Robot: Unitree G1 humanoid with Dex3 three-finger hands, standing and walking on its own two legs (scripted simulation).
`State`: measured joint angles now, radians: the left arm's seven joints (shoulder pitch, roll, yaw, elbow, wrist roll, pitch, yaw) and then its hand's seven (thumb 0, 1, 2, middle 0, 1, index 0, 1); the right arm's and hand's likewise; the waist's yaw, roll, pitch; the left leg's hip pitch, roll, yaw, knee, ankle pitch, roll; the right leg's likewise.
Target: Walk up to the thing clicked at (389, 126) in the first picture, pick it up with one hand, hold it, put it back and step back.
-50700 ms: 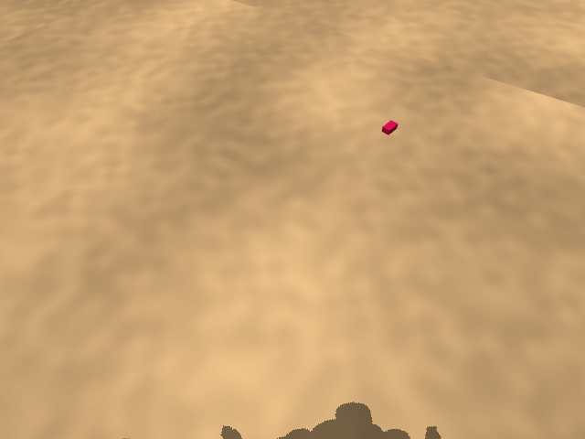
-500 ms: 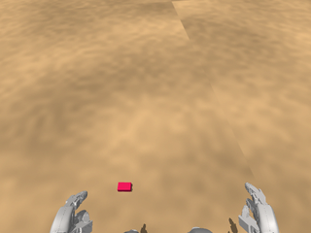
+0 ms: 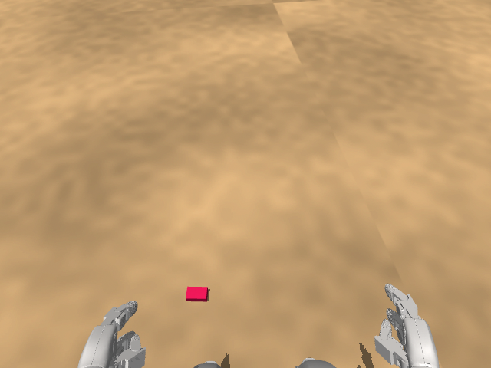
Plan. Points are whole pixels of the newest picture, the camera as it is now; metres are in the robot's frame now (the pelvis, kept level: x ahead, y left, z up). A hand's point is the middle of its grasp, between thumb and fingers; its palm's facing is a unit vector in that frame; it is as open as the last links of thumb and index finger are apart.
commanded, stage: home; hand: left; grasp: from above
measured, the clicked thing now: (197, 294) +0.48 +0.21 -0.70
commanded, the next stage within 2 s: stand in 0.70 s
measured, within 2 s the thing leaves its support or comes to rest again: neither
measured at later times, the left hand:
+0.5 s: hand (142, 352) +0.17 +0.18 -0.05, palm faces +0.04 -0.98 -0.21, open 7.4 cm
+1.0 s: hand out of the picture +0.14 +0.23 -0.09, palm faces +0.02 -0.94 -0.33, open 7.4 cm
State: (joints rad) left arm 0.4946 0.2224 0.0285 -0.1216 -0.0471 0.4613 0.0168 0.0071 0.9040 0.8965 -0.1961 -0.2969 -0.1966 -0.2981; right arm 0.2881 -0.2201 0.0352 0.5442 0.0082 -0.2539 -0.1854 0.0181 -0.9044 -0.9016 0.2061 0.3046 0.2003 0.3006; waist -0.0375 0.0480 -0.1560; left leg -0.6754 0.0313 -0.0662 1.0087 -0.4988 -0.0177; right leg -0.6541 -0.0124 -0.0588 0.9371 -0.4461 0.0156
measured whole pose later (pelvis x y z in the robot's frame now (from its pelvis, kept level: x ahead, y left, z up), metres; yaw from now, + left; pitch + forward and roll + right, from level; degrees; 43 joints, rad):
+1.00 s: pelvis +0.00 +0.00 +0.02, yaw +0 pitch +2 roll +0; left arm 0.22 0.28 0.03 0.55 0.05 0.10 0.03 0.00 0.90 0.90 -0.20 -0.30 -0.20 -0.30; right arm 0.18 -0.29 -0.02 0.81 -0.06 -0.06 -0.02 0.02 -0.90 -0.90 0.21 0.31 0.20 0.30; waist 0.03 -0.01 0.02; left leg -0.44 -0.01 -0.03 0.83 -0.42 0.00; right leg -0.45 -0.05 -0.02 0.83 -0.40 0.02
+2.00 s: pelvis +0.00 -0.01 +0.07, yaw +1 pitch -4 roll +0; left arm 0.13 0.30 0.03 1.16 0.03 0.00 0.02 0.00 0.90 0.90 -0.20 -0.30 -0.20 -0.30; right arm 0.15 -0.32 -0.02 1.13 -0.02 0.00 -0.01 0.01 -0.91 -0.90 0.20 0.30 0.20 0.30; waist 0.01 0.03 0.07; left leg -0.11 0.01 -0.05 0.36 -0.19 -0.02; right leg -0.11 -0.03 -0.06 0.35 -0.18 0.01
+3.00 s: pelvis +0.01 -0.01 +0.07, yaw +1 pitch -3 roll +0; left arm 0.10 0.32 0.03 1.15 0.02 0.00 0.00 0.00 0.90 0.90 -0.20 -0.30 -0.20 -0.30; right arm 0.12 -0.34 0.00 1.13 -0.01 -0.01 0.00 0.01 -0.91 -0.90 0.20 0.30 0.20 0.30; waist 0.00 0.02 0.06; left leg -0.09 0.02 -0.04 0.33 -0.19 -0.03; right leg -0.10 -0.02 -0.05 0.33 -0.18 0.01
